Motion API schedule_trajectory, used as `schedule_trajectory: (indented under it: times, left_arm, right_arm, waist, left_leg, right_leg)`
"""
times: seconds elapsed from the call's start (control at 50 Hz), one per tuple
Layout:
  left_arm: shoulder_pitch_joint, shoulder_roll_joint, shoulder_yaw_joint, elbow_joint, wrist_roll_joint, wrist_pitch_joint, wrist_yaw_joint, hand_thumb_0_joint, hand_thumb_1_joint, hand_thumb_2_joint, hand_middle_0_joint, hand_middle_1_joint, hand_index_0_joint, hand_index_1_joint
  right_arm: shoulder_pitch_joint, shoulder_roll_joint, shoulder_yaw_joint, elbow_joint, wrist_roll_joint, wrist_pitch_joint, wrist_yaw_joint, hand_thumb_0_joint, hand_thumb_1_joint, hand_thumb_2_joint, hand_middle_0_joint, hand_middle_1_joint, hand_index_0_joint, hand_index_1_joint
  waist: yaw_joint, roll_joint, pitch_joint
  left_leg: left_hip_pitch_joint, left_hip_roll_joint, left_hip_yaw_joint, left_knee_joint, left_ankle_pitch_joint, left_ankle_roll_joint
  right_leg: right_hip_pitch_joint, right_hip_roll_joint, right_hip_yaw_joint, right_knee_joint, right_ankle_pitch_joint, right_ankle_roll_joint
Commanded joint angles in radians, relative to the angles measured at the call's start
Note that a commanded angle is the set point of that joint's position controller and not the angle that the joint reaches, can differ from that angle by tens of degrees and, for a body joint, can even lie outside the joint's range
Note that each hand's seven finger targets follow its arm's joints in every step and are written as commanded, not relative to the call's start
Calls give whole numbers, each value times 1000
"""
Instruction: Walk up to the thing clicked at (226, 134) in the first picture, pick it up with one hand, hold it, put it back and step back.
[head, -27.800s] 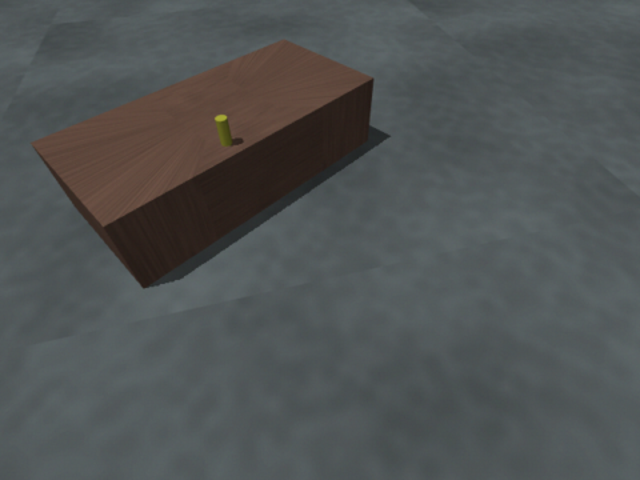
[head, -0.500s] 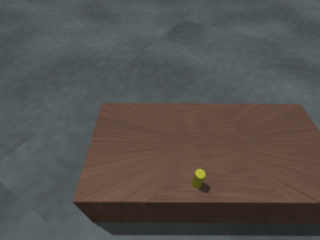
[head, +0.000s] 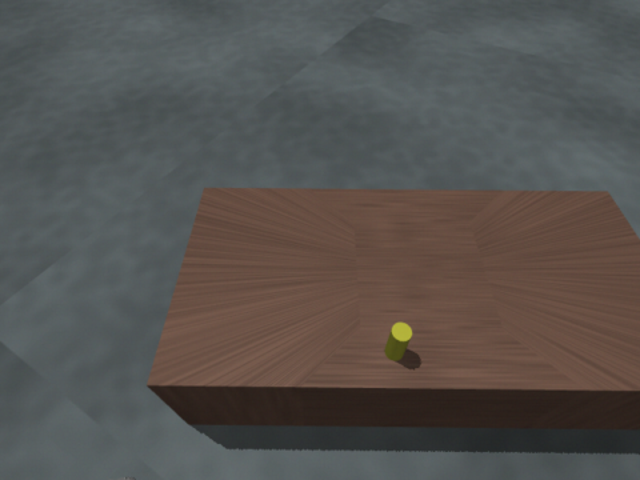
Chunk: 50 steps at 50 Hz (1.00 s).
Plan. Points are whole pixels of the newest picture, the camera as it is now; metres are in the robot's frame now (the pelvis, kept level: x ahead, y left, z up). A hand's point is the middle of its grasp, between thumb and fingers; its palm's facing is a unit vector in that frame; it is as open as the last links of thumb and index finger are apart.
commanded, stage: step back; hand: right
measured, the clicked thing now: (397, 342) +0.44 -0.15 -0.36
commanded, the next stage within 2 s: none
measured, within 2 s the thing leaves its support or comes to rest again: neither
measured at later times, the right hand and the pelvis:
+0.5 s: hand out of the picture -0.01 -0.25 -0.17, palm faces -0.13 +0.90 -0.41, open 7.4 cm; pelvis -0.09 +0.02 -0.03, yaw +4 degrees
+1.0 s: hand out of the picture -0.07 -0.26 -0.17, palm faces -0.03 +0.93 -0.36, open 7.4 cm; pelvis -0.19 +0.01 -0.02, yaw +0 degrees
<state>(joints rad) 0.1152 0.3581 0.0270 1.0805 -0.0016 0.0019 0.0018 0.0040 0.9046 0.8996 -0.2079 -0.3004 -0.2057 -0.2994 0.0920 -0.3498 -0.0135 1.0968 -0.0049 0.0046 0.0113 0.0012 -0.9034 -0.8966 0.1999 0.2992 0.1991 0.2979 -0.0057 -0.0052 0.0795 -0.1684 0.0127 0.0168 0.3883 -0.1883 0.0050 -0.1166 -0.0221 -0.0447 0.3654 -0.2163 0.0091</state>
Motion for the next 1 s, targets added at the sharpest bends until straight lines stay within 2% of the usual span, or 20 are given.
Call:
schedule_trajectory:
  times: [0.0,0.1,0.14,0.16,0.18,0.22,0.26,0.36,0.4,0.42,0.44,0.46,0.52,0.66,0.76,0.78,0.8,0.82,0.88,0.98]
  left_arm:
    - [12,195,65,-106,-3,1,18,0,900,900,-200,-300,-200,-300]
    - [56,214,76,-142,13,14,14,0,900,900,-200,-300,-200,-300]
    - [39,313,103,-170,25,8,12,0,900,900,-200,-300,-200,-300]
    - [9,339,111,-204,41,2,16,0,900,900,-200,-300,-200,-300]
    - [-42,332,112,-231,40,0,22,0,900,900,-200,-300,-200,-300]
    - [-130,287,103,-265,39,-1,28,0,900,900,-200,-300,-200,-300]
    - [-121,270,99,-283,45,-1,35,0,900,900,-200,-300,-200,-300]
    - [-24,282,107,-293,34,19,34,0,900,900,-200,-300,-200,-300]
    - [-33,282,104,-304,18,32,26,0,900,900,-200,-300,-200,-300]
    - [-9,231,91,-315,11,38,22,0,900,900,-200,-300,-200,-300]
    - [-11,184,82,-331,1,39,23,0,900,900,-200,-300,-200,-300]
    - [-95,225,99,-330,19,40,39,0,900,900,-200,-300,-200,-300]
    - [-3,202,100,-290,-6,43,37,0,900,900,-200,-300,-200,-300]
    - [13,192,96,-312,14,20,23,0,900,900,-200,-300,-200,-300]
    - [124,206,107,-264,36,-11,23,0,900,900,-200,-300,-200,-300]
    - [120,288,125,-274,49,-20,25,0,900,900,-200,-300,-200,-300]
    - [85,377,141,-291,33,-13,20,0,900,900,-200,-300,-200,-300]
    - [75,377,142,-318,43,-21,20,0,900,900,-200,-300,-200,-300]
    - [-21,267,117,-347,28,-11,29,0,900,900,-200,-300,-200,-300]
    - [73,242,111,-365,39,-1,43,0,900,900,-200,-300,-200,-300]
  right_arm:
    - [-13,-276,-77,-112,8,7,-11,0,-900,-900,200,300,200,300]
    - [-53,-266,-91,-191,8,34,-12,0,-900,-900,200,300,200,300]
    - [-55,-208,-79,-212,9,43,-11,0,-900,-900,200,300,200,300]
    - [-45,-206,-80,-222,0,54,-16,0,-900,-900,200,300,200,300]
    - [14,-226,-86,-217,2,62,-18,0,-900,-900,200,300,200,300]
    - [88,-244,-96,-206,22,61,-17,0,-900,-900,200,300,200,300]
    - [93,-244,-89,-220,15,54,-17,0,-900,-900,200,300,200,300]
    - [102,-226,-81,-240,-12,38,-17,0,-900,-900,200,300,200,300]
    - [159,-232,-92,-216,-27,24,-18,0,-900,-900,200,300,200,300]
    - [147,-290,-111,-229,-46,18,-20,0,-900,-900,200,300,200,300]
    - [102,-396,-130,-252,-44,15,-15,0,-900,-900,200,300,200,300]
    - [105,-445,-139,-259,-32,11,-13,0,-900,-900,200,300,200,300]
    - [-18,-295,-97,-280,-36,12,-35,0,-900,-900,200,300,200,300]
    - [64,-278,-98,-311,-22,15,-45,0,-900,-900,200,300,200,300]
    - [23,-254,-84,-333,9,38,-33,0,-900,-900,200,300,200,300]
    - [29,-214,-71,-347,16,38,-31,0,-900,-900,200,300,200,300]
    - [-25,-199,-71,-361,22,46,-42,0,-900,-900,200,300,200,300]
    - [-33,-233,-89,-345,12,51,-50,0,-900,-900,200,300,200,300]
    - [64,-239,-84,-301,25,39,-50,0,-900,-900,200,300,200,300]
    - [48,-222,-73,-323,7,30,-50,0,-900,-900,200,300,200,300]
  waist:
    - [0,98,-147]
    - [21,70,-144]
    - [45,-157,-99]
    - [50,-186,-79]
    - [13,-149,-78]
    - [-33,-101,-99]
    - [-15,-125,-121]
    - [33,-197,-173]
    - [-6,-139,-165]
    - [2,12,-162]
    - [10,266,-144]
    - [-61,272,-143]
    - [34,139,-106]
    - [-22,170,-106]
    - [19,133,-192]
    - [8,-62,-169]
    - [56,-262,-115]
    - [59,-208,-70]
    - [-14,-93,-82]
    - [55,-153,-118]
  left_leg:
    - [-3,185,-168,11,421,144]
    - [-144,134,-160,151,177,153]
    - [-199,-90,-44,487,-150,43]
    - [-259,-112,-114,682,-400,30]
    - [-261,-88,-184,804,-401,27]
    - [-261,-81,-186,864,-317,15]
    - [-263,-44,-166,753,-303,5]
    - [-216,-10,-56,290,-276,5]
    - [-81,-31,3,38,3,11]
    - [-20,114,-206,5,157,55]
    - [35,316,-478,-32,354,170]
    - [-48,384,-553,-33,450,293]
    - [28,233,-256,67,503,213]
    - [111,264,-234,139,507,260]
    - [-47,164,-146,313,264,130]
    - [-261,57,-120,431,34,66]
    - [-319,-94,-88,648,-424,21]
    - [-307,-78,-201,821,-484,5]
    - [-338,-128,-213,873,-336,-5]
    - [-368,-76,-160,656,-346,-31]
  right_leg:
    - [-9,-35,41,186,176,-51]
    - [-37,-83,115,195,81,-105]
    - [-120,-314,366,-56,192,-240]
    - [-149,-418,459,-77,298,-318]
    - [-183,-422,428,-55,345,-324]
    - [-148,-317,264,8,360,-272]
    - [-88,-271,198,54,351,-221]
    - [72,-275,204,185,420,-200]
    - [-30,-221,142,279,370,-148]
    - [-167,-132,97,375,168,-81]
    - [-366,84,23,542,-306,-32]
    - [-349,122,168,721,-498,-19]
    - [-439,131,238,880,-322,-38]
    - [-354,70,136,579,-306,16]
    - [-5,20,86,11,116,-33]
    - [70,-132,343,29,242,-82]
    - [-82,-346,563,-8,389,-286]
    - [-173,-393,634,0,451,-344]
    - [-106,-219,305,98,503,-226]
    - [67,-223,287,134,498,-241]
